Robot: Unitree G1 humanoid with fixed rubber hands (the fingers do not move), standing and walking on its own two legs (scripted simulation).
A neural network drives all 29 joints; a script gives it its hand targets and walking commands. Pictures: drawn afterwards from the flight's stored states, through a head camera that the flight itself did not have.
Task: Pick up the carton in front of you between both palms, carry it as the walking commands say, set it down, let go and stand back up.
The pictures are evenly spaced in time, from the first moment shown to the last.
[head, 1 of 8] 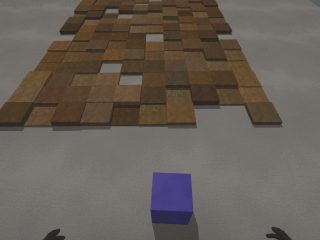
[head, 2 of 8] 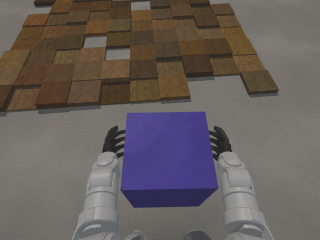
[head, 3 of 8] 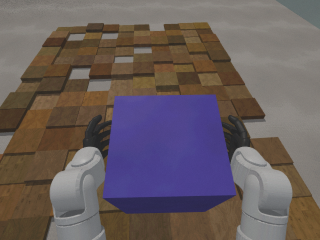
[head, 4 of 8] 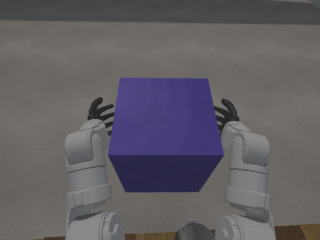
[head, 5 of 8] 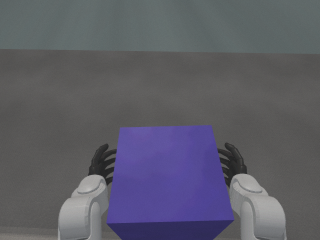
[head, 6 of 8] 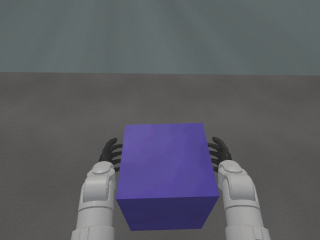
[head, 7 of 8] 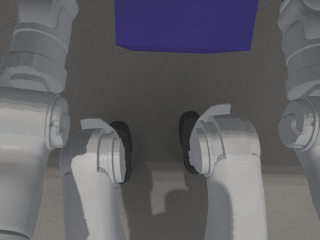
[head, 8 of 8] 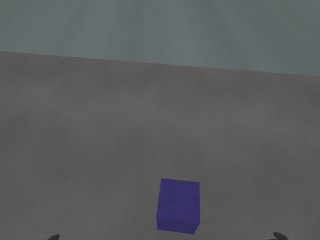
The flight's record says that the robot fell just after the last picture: no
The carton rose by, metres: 0.78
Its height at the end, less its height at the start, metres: +0.00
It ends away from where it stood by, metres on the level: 7.77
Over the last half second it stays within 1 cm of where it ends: yes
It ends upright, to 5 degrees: yes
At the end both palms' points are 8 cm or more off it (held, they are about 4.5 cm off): yes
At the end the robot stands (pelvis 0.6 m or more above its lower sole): yes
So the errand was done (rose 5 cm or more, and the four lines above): yes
